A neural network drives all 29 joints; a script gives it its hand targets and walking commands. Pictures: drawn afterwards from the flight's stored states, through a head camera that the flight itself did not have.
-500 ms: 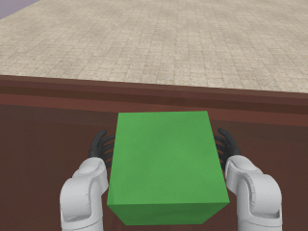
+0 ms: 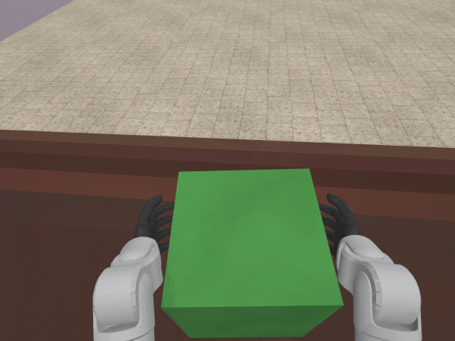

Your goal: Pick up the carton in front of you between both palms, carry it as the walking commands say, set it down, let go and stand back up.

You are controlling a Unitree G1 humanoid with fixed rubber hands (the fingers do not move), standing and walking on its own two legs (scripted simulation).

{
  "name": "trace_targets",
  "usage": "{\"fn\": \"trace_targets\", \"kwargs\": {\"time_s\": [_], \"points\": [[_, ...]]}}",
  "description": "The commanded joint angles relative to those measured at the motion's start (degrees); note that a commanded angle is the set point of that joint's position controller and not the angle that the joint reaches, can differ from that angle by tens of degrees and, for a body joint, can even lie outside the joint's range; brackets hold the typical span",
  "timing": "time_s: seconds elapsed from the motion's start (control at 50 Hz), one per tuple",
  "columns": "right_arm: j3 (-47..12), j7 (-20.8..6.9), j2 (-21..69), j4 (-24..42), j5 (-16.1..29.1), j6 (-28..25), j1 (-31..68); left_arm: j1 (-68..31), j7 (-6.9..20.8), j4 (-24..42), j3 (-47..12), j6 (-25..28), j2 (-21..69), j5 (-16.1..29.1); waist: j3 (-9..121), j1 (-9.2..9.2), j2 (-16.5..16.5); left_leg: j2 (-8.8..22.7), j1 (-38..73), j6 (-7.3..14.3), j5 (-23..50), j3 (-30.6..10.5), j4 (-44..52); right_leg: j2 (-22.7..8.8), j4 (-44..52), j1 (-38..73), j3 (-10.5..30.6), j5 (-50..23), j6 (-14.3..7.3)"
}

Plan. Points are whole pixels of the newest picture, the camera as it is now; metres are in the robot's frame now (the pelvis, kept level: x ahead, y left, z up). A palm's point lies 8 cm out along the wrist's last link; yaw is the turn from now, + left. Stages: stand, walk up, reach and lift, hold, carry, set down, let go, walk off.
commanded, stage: carry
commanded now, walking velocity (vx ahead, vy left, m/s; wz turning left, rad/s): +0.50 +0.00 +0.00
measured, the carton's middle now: (245, 259) +0.25 +0.00 +0.03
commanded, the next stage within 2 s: none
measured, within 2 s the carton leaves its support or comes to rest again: neither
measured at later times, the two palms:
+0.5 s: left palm (176, 98) +0.65 +0.16 +0.11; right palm (296, 94) +0.63 -0.14 +0.12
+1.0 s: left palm (179, 51) +0.95 +0.19 +0.11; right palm (268, 46) +0.98 -0.11 +0.10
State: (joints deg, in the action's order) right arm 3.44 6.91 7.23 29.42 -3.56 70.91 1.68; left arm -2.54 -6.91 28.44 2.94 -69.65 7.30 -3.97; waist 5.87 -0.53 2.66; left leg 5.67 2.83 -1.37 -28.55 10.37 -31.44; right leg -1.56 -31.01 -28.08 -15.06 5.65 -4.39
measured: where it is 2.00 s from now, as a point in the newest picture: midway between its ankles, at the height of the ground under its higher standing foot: (223, 183)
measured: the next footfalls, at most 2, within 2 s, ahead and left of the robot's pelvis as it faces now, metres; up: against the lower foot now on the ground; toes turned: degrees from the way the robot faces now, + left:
left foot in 0.48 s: +0.50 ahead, +0.09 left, +0.00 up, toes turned +7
right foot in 0.90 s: +0.68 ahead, -0.07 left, +0.00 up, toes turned -2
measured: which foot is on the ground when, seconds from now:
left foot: down 0.00-0.00, up 0.02-0.46, down 0.48-0.92, up 0.94-1.00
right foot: down 0.00-0.48, up 0.50-0.88, down 0.90-1.00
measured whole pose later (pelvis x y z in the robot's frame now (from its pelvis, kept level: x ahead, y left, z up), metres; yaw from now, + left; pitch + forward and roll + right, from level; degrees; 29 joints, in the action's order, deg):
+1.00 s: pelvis +0.63 +0.01 +0.00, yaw +0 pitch +6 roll +0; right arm 13.9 7.8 5.7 10.7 -2.2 64.0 26.2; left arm -28.2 -8.3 8.2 12.5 -62.2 6.6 -2.6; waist -0.7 -5.9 0.4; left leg -2.3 -28.4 2.7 -28.1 1.7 -72.4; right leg 2.5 -39.9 -26.5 -4.4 19.0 -4.5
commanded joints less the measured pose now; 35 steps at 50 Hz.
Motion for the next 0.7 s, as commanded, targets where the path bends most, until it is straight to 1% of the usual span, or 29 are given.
{"fn": "trace_targets", "kwargs": {"time_s": [0.0,0.02,0.04,0.06,0.08,0.1,0.14,0.16,0.2,0.26,0.3,0.34,0.38,0.4,0.42,0.44,0.46,0.48,0.5,0.52,0.54,0.56,0.58,0.6,0.64,0.66,0.68], "points": [[-39.00,-10.15,44.63,6.78,18.96,-0.21,24.51,-19.37,10.65,1.64,-37.79,-0.27,47.57,19.58,16.67,-1.61,-20.56,-7.79,-38.96,-0.07,2.42,-3.43,-40.75,-22.99,19.27,44.16,46.55,8.46,-10.88],[-39.97,-10.38,47.30,5.61,19.13,-0.82,24.44,-20.16,11.08,2.92,-38.42,0.10,49.48,20.23,16.15,-1.02,-16.11,-3.43,-41.54,1.77,2.31,-8.83,-46.78,-22.71,17.41,42.69,39.58,0.55,-10.39],[-40.08,-10.71,49.43,5.41,18.89,-1.58,24.47,-20.69,11.41,2.95,-39.07,0.76,51.96,20.60,16.68,-0.87,-10.31,-1.26,-41.37,2.99,4.45,-9.90,-46.23,-21.10,15.66,39.44,34.22,-5.17,-8.89],[-40.47,-10.91,51.66,4.81,18.89,-2.39,25.04,-22.36,11.68,3.68,-39.70,1.50,53.76,20.68,15.30,-0.61,-4.91,0.88,-40.00,3.49,7.90,-10.49,-42.06,-19.61,15.87,34.99,28.90,-7.21,-6.84],[-40.86,-11.03,53.22,4.36,18.75,-3.18,25.02,-23.65,11.85,3.90,-40.26,2.17,54.69,20.88,14.77,-0.32,-4.80,2.11,-38.28,3.51,10.61,-10.68,-37.69,-18.06,17.08,31.76,24.72,-4.91,-4.68],[-41.06,-10.99,53.89,3.90,18.35,-3.93,24.77,-24.15,12.02,4.04,-40.72,2.75,54.97,21.05,14.92,-0.24,-5.81,1.39,-36.85,3.38,12.44,-9.15,-34.95,-16.79,17.87,30.21,21.59,-3.11,-3.63],[-41.09,-10.61,53.72,2.76,17.17,-5.15,23.62,-23.66,12.37,3.65,-40.93,3.53,53.85,21.04,14.00,-0.30,-7.95,0.53,-37.17,2.89,14.00,-6.99,-29.70,-15.33,18.85,28.92,17.32,-0.26,-3.60],[-41.07,-10.33,53.09,2.38,16.67,-5.55,23.57,-23.57,12.46,3.35,-40.83,3.81,52.68,20.94,12.79,-0.53,-8.61,0.14,-38.52,2.66,14.81,-6.09,-27.10,-14.67,18.58,28.71,15.72,-1.00,-3.96],[-40.90,-9.66,50.87,2.06,16.09,-5.91,24.55,-24.06,12.32,2.56,-40.30,4.11,49.90,20.71,10.52,-1.00,-9.54,0.00,-41.71,2.23,17.88,-4.47,-21.42,-14.06,18.74,29.53,13.72,-3.17,-4.71],[-40.06,-8.49,46.12,1.52,16.21,-5.72,29.35,-27.35,11.24,0.99,-38.72,4.16,44.83,20.22,6.79,-1.85,-9.92,-0.47,-42.52,2.26,22.13,-2.38,-12.73,-12.71,18.51,29.30,11.48,-5.49,-4.92],[-38.62,-7.48,42.37,0.17,16.26,-5.38,33.87,-31.52,9.95,-0.65,-37.14,3.96,40.96,20.01,4.74,-2.27,-10.11,-1.52,-41.33,2.89,23.84,-0.86,-8.87,-11.99,17.47,28.72,10.13,-8.13,-5.10],[-36.26,-6.21,37.95,-2.92,15.89,-4.97,37.67,-35.63,8.26,-3.78,-35.11,3.64,37.03,19.14,3.35,-2.54,-10.67,-2.27,-39.22,4.02,25.99,-0.18,-5.74,-11.73,16.50,28.43,9.39,-10.22,-4.83],[-33.41,-4.90,34.26,-6.96,15.32,-4.72,40.91,-39.92,6.50,-7.66,-33.14,3.33,34.19,18.02,2.92,-1.68,-11.14,-3.22,-35.76,5.60,25.78,0.23,-3.41,-11.87,13.81,28.55,8.36,-13.64,-4.07],[-31.91,-4.25,33.04,-9.06,15.15,-4.67,42.66,-41.98,5.64,-9.71,-32.16,3.22,33.51,17.66,4.03,-0.45,-11.12,-4.44,-31.78,6.58,23.81,1.10,-3.10,-11.78,9.90,28.32,7.24,-20.14,-3.37],[-30.39,-3.62,32.14,-11.23,15.04,-4.69,44.10,-44.02,4.82,-11.48,-31.32,3.14,33.09,17.45,6.56,1.64,-10.27,-6.75,-24.35,6.95,21.78,2.91,-2.08,-10.79,2.62,27.23,4.91,-26.41,-2.01],[-28.84,-3.04,31.35,-13.72,14.86,-4.78,44.90,-45.97,4.10,-12.78,-30.33,3.05,32.90,17.24,11.22,4.54,-6.34,-9.58,-13.37,6.70,19.72,4.96,0.79,-7.58,-10.09,25.11,1.92,-26.97,-0.15],[-27.37,-2.60,31.19,-15.19,14.69,-4.83,45.95,-48.86,3.38,-13.78,-29.09,3.03,32.41,16.90,16.35,6.77,0.86,-0.78,-2.93,6.99,13.30,-7.27,2.46,-5.62,-25.41,17.22,3.02,-12.66,1.45],[-25.96,-2.08,29.75,-16.68,14.88,-5.02,48.83,-49.23,2.82,-15.28,-28.14,2.88,33.93,16.92,20.41,3.99,14.10,14.50,7.71,14.71,9.16,-39.18,10.49,3.60,-40.55,-0.85,7.36,14.53,3.71],[-26.61,-1.84,32.00,-17.33,16.37,-5.24,50.62,-51.57,2.19,-15.80,-27.19,3.14,33.65,16.47,21.02,4.91,16.43,15.96,9.99,17.46,13.10,-46.54,14.92,4.92,-49.83,-8.26,14.44,22.77,2.53],[-27.42,-2.01,34.85,-16.58,17.73,-5.78,54.82,-53.99,1.82,-16.95,-26.31,3.49,36.20,16.31,20.67,4.11,12.39,15.59,8.81,17.44,22.86,-40.37,11.71,2.32,-53.89,-10.75,16.80,21.79,1.03],[-28.37,-2.57,38.40,-16.48,19.41,-6.42,58.26,-56.04,1.79,-17.78,-25.71,4.07,38.82,16.12,20.78,4.22,4.84,13.87,6.59,16.14,30.31,-34.27,8.31,0.62,-53.45,-11.70,17.08,20.31,0.22],[-29.43,-3.28,41.57,-16.04,20.77,-7.21,62.65,-58.03,1.99,-18.99,-25.45,4.78,41.28,15.83,20.23,3.77,0.74,12.22,3.21,14.55,34.57,-28.95,7.28,-0.71,-50.23,-11.43,17.12,18.12,-0.02],[-30.27,-4.00,44.48,-15.97,21.89,-7.94,66.20,-59.43,2.27,-20.14,-25.54,5.50,43.34,15.47,20.72,2.90,0.73,11.18,1.07,13.34,34.49,-25.22,7.61,-1.45,-46.95,-10.52,16.93,16.12,0.01],[-30.86,-4.58,46.57,-16.18,22.65,-8.66,68.87,-60.91,2.61,-20.82,-25.95,6.20,45.13,15.17,21.37,2.67,1.83,10.56,0.54,12.96,34.42,-23.48,7.87,-1.52,-44.70,-9.99,16.32,15.35,0.12],[-31.38,-5.36,48.90,-17.29,23.06,-9.60,70.04,-61.76,3.16,-22.09,-26.76,7.38,47.36,14.71,22.04,2.49,2.42,9.79,1.45,13.33,37.18,-20.93,7.16,-1.39,-41.74,-11.67,15.19,14.50,0.52],[-31.39,-5.55,49.33,-18.20,22.78,-9.82,69.51,-61.37,3.29,-22.72,-26.97,7.79,47.80,14.39,22.06,2.52,2.52,9.39,2.81,13.46,39.81,-19.54,6.36,-1.47,-39.20,-13.39,14.75,13.92,0.74],[-31.26,-5.64,49.50,-19.00,22.35,-9.94,68.40,-60.81,3.37,-23.00,-27.18,8.06,48.05,14.12,21.86,2.91,2.60,9.06,4.02,13.67,42.28,-18.16,5.78,-1.42,-35.68,-14.98,14.15,13.14,0.96]]}}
